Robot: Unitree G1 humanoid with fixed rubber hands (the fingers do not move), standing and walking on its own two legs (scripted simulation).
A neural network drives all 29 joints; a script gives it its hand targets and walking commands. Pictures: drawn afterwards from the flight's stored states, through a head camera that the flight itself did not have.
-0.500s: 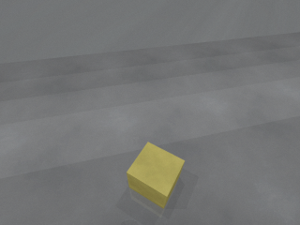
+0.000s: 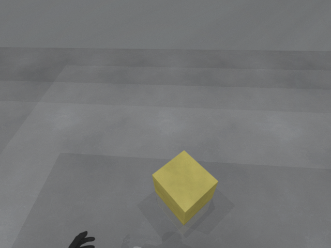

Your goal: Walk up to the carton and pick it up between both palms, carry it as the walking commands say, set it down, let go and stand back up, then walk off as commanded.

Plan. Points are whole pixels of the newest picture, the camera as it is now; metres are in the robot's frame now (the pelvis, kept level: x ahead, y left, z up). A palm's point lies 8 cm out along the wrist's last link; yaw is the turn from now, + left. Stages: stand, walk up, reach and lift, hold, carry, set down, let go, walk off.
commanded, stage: walk off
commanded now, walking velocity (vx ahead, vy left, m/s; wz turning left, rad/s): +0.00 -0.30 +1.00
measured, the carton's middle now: (183, 187) +0.55 -0.06 -0.64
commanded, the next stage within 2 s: none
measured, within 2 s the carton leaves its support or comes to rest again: neither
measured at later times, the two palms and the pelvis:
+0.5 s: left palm out of the picture +0.01 +0.17 -0.12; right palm (317, 233) +0.19 -0.35 -0.10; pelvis +0.02 -0.12 +0.00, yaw +29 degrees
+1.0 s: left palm out of the picture -0.03 -0.04 -0.10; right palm (273, 155) +0.43 -0.33 -0.12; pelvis +0.15 -0.27 +0.00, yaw +60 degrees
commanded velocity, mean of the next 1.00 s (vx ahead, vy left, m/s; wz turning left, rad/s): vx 0.00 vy -0.30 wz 1.00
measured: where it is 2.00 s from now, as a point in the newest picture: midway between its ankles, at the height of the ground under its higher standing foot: (231, 219)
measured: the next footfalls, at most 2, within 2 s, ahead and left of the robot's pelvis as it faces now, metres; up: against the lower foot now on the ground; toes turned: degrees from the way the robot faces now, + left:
left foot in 0.34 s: +0.01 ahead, +0.06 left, +0.00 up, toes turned +27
right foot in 0.66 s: +0.20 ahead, -0.26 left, +0.00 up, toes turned +36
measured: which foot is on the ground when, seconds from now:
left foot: up 0.00-0.32, down 0.34-0.66, up 0.68-1.00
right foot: down 0.00-0.34, up 0.36-0.64, down 0.66-1.00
